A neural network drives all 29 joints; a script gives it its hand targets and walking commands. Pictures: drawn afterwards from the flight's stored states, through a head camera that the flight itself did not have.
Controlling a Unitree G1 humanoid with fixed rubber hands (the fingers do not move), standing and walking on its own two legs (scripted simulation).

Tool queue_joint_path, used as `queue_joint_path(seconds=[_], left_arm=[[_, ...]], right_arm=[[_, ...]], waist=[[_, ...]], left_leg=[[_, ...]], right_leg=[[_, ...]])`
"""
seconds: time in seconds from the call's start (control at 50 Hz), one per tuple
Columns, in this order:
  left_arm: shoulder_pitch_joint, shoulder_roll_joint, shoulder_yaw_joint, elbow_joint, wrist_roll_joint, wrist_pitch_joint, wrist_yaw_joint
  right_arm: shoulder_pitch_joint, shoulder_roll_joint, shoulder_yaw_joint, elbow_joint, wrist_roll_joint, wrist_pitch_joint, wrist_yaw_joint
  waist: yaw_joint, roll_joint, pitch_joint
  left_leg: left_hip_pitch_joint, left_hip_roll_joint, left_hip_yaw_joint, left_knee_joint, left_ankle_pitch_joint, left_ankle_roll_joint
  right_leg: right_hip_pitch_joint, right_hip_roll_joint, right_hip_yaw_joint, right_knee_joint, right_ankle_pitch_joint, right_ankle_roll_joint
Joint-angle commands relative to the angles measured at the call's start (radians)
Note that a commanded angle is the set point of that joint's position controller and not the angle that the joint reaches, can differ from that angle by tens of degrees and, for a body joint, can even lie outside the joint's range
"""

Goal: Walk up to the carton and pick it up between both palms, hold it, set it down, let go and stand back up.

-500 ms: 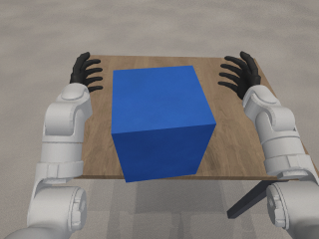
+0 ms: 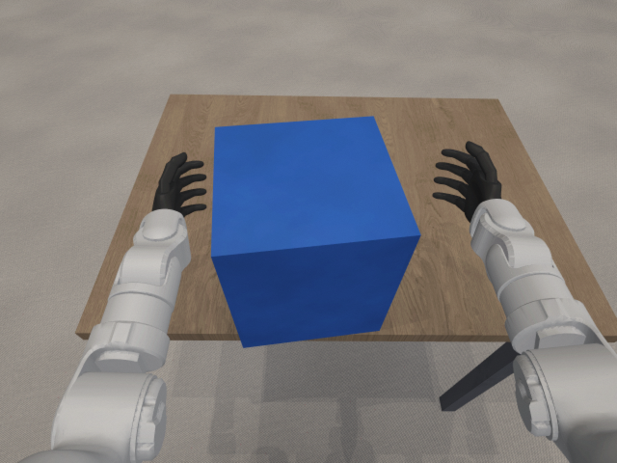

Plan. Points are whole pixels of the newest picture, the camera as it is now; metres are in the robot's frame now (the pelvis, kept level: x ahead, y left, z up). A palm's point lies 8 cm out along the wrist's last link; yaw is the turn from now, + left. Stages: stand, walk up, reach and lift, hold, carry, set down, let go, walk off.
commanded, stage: reach and lift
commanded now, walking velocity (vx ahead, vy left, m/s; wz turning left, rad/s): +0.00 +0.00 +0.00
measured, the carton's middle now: (304, 238) +0.39 +0.03 +0.04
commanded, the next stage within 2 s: none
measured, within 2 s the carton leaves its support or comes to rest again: leaves its support in 1.72 s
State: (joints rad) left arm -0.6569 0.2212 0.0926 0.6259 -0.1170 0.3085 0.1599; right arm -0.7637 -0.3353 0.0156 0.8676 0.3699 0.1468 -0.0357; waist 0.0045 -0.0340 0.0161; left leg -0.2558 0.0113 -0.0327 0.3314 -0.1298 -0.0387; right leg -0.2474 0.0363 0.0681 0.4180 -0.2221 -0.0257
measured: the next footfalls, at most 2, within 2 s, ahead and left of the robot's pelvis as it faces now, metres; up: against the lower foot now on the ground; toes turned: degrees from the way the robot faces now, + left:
none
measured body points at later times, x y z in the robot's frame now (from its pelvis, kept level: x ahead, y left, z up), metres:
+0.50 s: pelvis +0.00 +0.00 +0.00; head +0.05 +0.01 +0.45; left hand +0.42 +0.19 +0.07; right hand +0.44 -0.20 +0.09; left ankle +0.02 +0.15 -0.74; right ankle -0.01 -0.10 -0.74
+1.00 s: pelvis +0.00 +0.00 +0.00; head +0.05 +0.01 +0.45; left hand +0.41 +0.17 +0.07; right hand +0.43 -0.14 +0.07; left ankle +0.02 +0.15 -0.74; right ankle -0.01 -0.10 -0.74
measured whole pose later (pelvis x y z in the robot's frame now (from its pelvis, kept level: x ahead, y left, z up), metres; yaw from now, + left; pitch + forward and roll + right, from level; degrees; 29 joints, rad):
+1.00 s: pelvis +0.00 +0.00 +0.00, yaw +0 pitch +9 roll +1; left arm -0.62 0.06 0.16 0.75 -0.04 -0.01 0.20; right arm -0.76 -0.12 -0.01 0.98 0.13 -0.05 -0.05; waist 0.01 -0.03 -0.09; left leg -0.38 0.01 -0.03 0.33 -0.12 -0.04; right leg -0.37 0.04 0.07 0.42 -0.21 -0.03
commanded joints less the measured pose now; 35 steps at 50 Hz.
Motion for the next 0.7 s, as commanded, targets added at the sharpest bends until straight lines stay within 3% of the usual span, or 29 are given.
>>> queue_joint_path(seconds=[0.0,0.02,0.06,0.08,0.1,0.12,0.14,0.18,0.2,0.24,0.26,0.28,0.3,0.32,0.34,0.36,0.38,0.4,0.44,0.48,0.5,0.52,0.54,0.56,0.58,0.6,0.62,0.64,0.68], left_arm=[[-0.449,0.023,-0.005,-0.139,-0.031,-0.289,-0.011],[-0.421,0.025,0.005,-0.162,-0.04,-0.303,-0.002],[-0.421,0.0,-0.018,-0.156,-0.023,-0.343,-0.002],[-0.392,-0.01,-0.007,-0.192,-0.01,-0.338,-0.001],[-0.415,-0.008,-0.022,-0.167,-0.009,-0.338,-0.005],[-0.421,0.017,-0.011,-0.195,-0.017,-0.345,-0.004],[-0.325,-0.025,-0.023,-0.165,0.004,-0.34,-0.007],[-0.317,-0.046,-0.045,-0.181,-0.024,-0.337,-0.019],[-0.353,-0.036,-0.007,-0.183,-0.001,-0.332,-0.019],[-0.295,-0.035,-0.003,-0.173,0.009,-0.32,-0.031],[-0.29,-0.029,0.025,-0.177,0.031,-0.315,-0.028],[-0.311,-0.055,0.001,-0.15,0.015,-0.318,-0.032],[-0.277,-0.077,0.007,-0.187,0.031,-0.313,-0.037],[-0.344,-0.083,0.006,-0.143,0.03,-0.307,-0.035],[-0.294,-0.103,-0.008,-0.191,0.038,-0.313,-0.035],[-0.343,-0.099,0.001,-0.184,0.029,-0.312,-0.03],[-0.371,-0.111,-0.019,-0.213,0.009,-0.327,-0.031],[-0.306,-0.134,0.008,-0.175,0.043,-0.327,-0.031],[-0.387,-0.132,0.017,-0.17,0.049,-0.341,-0.024],[-0.413,-0.16,0.014,-0.108,0.082,-0.35,-0.021],[-0.389,-0.167,0.026,-0.109,0.098,-0.362,-0.016],[-0.431,-0.185,0.026,-0.085,0.097,-0.363,-0.016],[-0.4,-0.183,0.023,-0.112,0.101,-0.365,-0.016],[-0.422,-0.179,0.046,-0.109,0.127,-0.368,-0.011],[-0.408,-0.203,0.056,-0.067,0.152,-0.363,-0.012],[-0.397,-0.231,0.014,-0.121,0.137,-0.384,-0.011],[-0.432,-0.244,0.024,-0.078,0.161,-0.386,-0.012],[-0.374,-0.263,0.033,-0.115,0.174,-0.38,-0.001],[-0.418,-0.294,0.013,-0.072,0.182,-0.381,0.002]], right_arm=[[-0.476,-0.117,-0.003,-0.181,-0.017,-0.23,0.036],[-0.467,-0.146,-0.003,-0.193,-0.017,-0.239,0.043],[-0.428,-0.134,0.001,-0.129,0.005,-0.259,0.051],[-0.429,-0.154,0.009,-0.151,0.014,-0.263,0.058],[-0.433,-0.163,0.012,-0.079,0.014,-0.263,0.058],[-0.434,-0.157,0.023,-0.1,0.036,-0.265,0.063],[-0.36,-0.16,0.022,-0.071,0.026,-0.265,0.064],[-0.367,-0.176,0.039,-0.075,0.027,-0.269,0.065],[-0.405,-0.143,0.041,-0.105,0.026,-0.274,0.068],[-0.375,-0.141,0.046,-0.105,0.017,-0.273,0.055],[-0.371,-0.136,0.054,-0.093,0.026,-0.269,0.056],[-0.381,-0.123,0.044,-0.089,0.015,-0.272,0.05],[-0.375,-0.101,0.054,-0.123,0.019,-0.272,0.05],[-0.41,-0.106,0.037,-0.079,-0.003,-0.261,0.046],[-0.358,-0.083,0.034,-0.085,0.006,-0.265,0.051],[-0.402,-0.076,0.038,-0.096,0.004,-0.264,0.05],[-0.415,-0.048,0.037,-0.09,-0.005,-0.264,0.05],[-0.362,-0.025,0.056,-0.079,0.0,-0.259,0.049],[-0.453,0.011,0.053,-0.148,-0.024,-0.267,0.049],[-0.478,0.025,0.013,-0.097,-0.061,-0.254,0.046],[-0.479,0.058,0.031,-0.151,-0.049,-0.261,0.043],[-0.492,0.083,0.025,-0.11,-0.07,-0.252,0.044],[-0.457,0.079,0.03,-0.128,-0.066,-0.256,0.042],[-0.464,0.075,0.009,-0.104,-0.099,-0.254,0.036],[-0.448,0.08,-0.032,-0.06,-0.129,-0.255,0.029],[-0.424,0.112,-0.033,-0.095,-0.138,-0.258,0.033],[-0.433,0.123,-0.062,-0.029,-0.16,-0.254,0.029],[-0.4,0.154,-0.059,-0.062,-0.172,-0.261,0.024],[-0.448,0.169,-0.074,-0.051,-0.194,-0.273,0.019]], waist=[[0.119,0.103,-0.841],[0.136,0.092,-0.895],[0.115,0.116,-0.904],[0.128,0.118,-0.921],[0.106,0.142,-0.892],[0.12,0.114,-0.948],[0.108,0.113,-0.906],[0.098,0.094,-0.896],[0.118,0.111,-0.9],[0.111,0.074,-0.864],[0.13,0.1,-0.879],[0.099,0.079,-0.855],[0.107,0.088,-0.868],[0.097,0.086,-0.843],[0.085,0.1,-0.852],[0.103,0.12,-0.864],[0.088,0.102,-0.891],[0.11,0.09,-0.811],[0.132,0.071,-0.868],[0.109,0.08,-0.813],[0.138,0.071,-0.864],[0.115,0.044,-0.812],[0.117,0.062,-0.834],[0.121,0.085,-0.812],[0.099,0.059,-0.767],[0.093,0.087,-0.794],[0.075,0.092,-0.765],[0.096,0.093,-0.807],[0.081,0.108,-0.795]], left_leg=[[0.284,-0.005,0.057,0.155,0.423,-0.033],[0.307,0.003,0.059,0.156,0.477,-0.033],[0.318,0.001,0.059,0.182,0.527,-0.055],[0.362,0.012,0.058,0.171,0.581,-0.056],[0.347,0.006,0.061,0.179,0.573,-0.061],[0.345,0.005,0.059,0.182,0.59,-0.058],[0.366,0.007,0.051,0.176,0.611,-0.063],[0.339,0.007,0.053,0.171,0.615,-0.057],[0.338,0.009,0.051,0.186,0.617,-0.058],[0.327,0.001,0.061,0.175,0.618,-0.053],[0.329,0.002,0.051,0.171,0.627,-0.052],[0.303,0.0,0.059,0.171,0.609,-0.052],[0.313,0.002,0.058,0.171,0.632,-0.051],[0.304,0.008,0.052,0.165,0.578,-0.045],[0.326,0.009,0.046,0.179,0.611,-0.051],[0.321,0.008,0.05,0.174,0.596,-0.049],[0.302,0.006,0.045,0.185,0.577,-0.047],[0.298,0.008,0.047,0.165,0.558,-0.039],[0.275,0.007,0.049,0.151,0.51,-0.031],[0.245,0.013,0.044,0.135,0.44,-0.021],[0.254,0.008,0.052,0.138,0.441,-0.022],[0.226,0.008,0.056,0.138,0.421,-0.017],[0.241,0.005,0.056,0.144,0.454,-0.021],[0.241,0.005,0.062,0.138,0.438,-0.032],[0.233,0.005,0.065,0.129,0.388,-0.024],[0.263,0.013,0.063,0.121,0.412,-0.026],[0.256,0.014,0.061,0.131,0.391,-0.027],[0.278,0.012,0.066,0.14,0.43,-0.033],[0.301,0.017,0.06,0.14,0.419,-0.043]], right_leg=[[-0.092,0.048,-0.058,-0.049,0.36,0.037],[-0.094,0.052,-0.063,-0.05,0.393,0.032],[-0.105,0.058,-0.072,-0.053,0.409,0.018],[-0.115,0.058,-0.083,-0.06,0.441,0.019],[-0.123,0.058,-0.078,-0.062,0.441,0.015],[-0.125,0.06,-0.075,-0.071,0.453,0.02],[-0.122,0.058,-0.07,-0.08,0.503,0.015],[-0.099,0.052,-0.08,-0.065,0.549,0.026],[-0.119,0.056,-0.068,-0.066,0.519,0.025],[-0.055,0.053,-0.071,-0.069,0.571,0.036],[-0.06,0.056,-0.065,-0.073,0.545,0.026],[-0.041,0.052,-0.071,-0.074,0.56,0.029],[-0.038,0.052,-0.072,-0.064,0.589,0.029],[-0.076,0.043,-0.064,-0.076,0.54,0.035],[-0.088,0.047,-0.079,-0.072,0.536,0.033],[-0.089,0.043,-0.065,-0.076,0.522,0.033],[-0.096,0.041,-0.073,-0.069,0.497,0.036],[-0.073,0.042,-0.061,-0.081,0.501,0.033],[-0.047,0.04,-0.053,-0.072,0.491,0.046],[-0.082,0.035,-0.058,-0.083,0.421,0.038],[-0.067,0.03,-0.056,-0.084,0.415,0.044],[-0.075,0.031,-0.051,-0.076,0.422,0.053],[-0.045,0.025,-0.056,-0.067,0.477,0.051],[-0.066,0.032,-0.068,-0.067,0.432,0.051],[-0.066,0.031,-0.068,-0.085,0.392,0.061],[-0.083,0.028,-0.076,-0.087,0.391,0.054],[-0.111,0.029,-0.079,-0.098,0.327,0.043],[-0.076,0.033,-0.082,-0.096,0.357,0.038],[-0.095,0.034,-0.087,-0.102,0.338,0.041]])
